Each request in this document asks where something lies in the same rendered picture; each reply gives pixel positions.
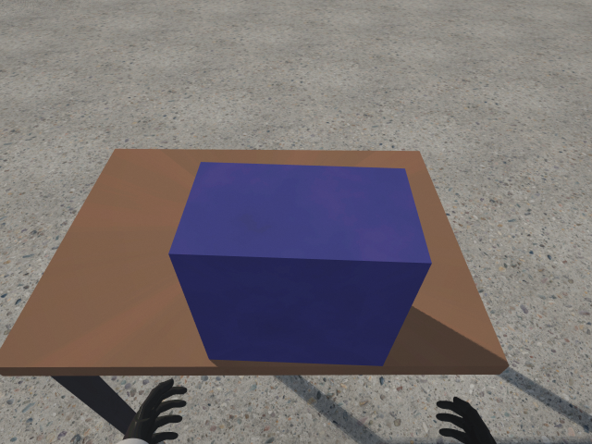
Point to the carton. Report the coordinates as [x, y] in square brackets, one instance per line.
[299, 264]

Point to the right robot hand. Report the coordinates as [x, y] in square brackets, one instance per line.
[476, 431]

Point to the left robot hand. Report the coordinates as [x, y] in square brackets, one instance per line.
[145, 421]

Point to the table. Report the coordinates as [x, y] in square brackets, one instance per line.
[110, 303]

